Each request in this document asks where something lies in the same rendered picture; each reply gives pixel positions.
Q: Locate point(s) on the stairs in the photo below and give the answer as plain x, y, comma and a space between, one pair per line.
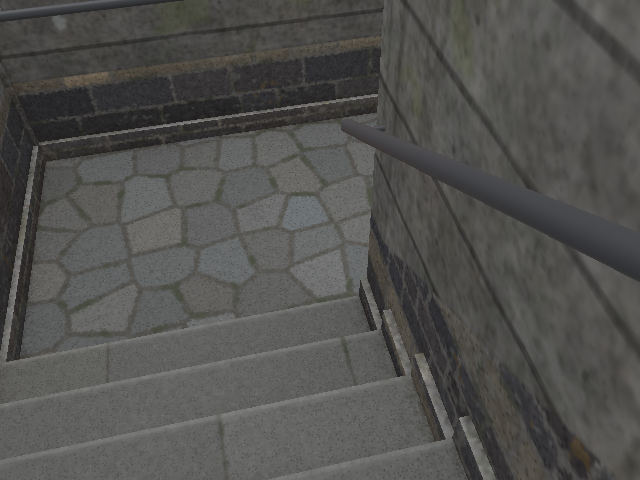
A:
306, 393

